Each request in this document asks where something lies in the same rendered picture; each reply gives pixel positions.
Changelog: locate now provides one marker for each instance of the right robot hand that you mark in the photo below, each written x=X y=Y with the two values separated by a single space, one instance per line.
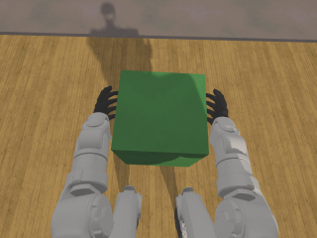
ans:
x=219 y=107

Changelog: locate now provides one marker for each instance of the robot right forearm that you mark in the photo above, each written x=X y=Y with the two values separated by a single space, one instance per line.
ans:
x=235 y=176

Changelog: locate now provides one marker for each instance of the robot left thigh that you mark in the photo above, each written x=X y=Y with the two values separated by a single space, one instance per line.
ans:
x=126 y=213

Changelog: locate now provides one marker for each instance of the left robot upper arm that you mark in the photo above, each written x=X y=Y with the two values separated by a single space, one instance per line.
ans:
x=84 y=216

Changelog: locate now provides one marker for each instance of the robot left forearm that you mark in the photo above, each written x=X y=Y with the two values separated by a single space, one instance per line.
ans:
x=89 y=166

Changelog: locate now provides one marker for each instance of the carton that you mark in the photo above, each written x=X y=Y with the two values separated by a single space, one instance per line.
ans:
x=161 y=119

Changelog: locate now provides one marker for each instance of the left robot hand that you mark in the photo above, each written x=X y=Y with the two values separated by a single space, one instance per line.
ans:
x=103 y=102

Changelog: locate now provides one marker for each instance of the right robot upper arm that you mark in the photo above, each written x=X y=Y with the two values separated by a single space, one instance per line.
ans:
x=238 y=218

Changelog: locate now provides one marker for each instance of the right robot shin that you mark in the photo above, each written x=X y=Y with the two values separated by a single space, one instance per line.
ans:
x=182 y=225

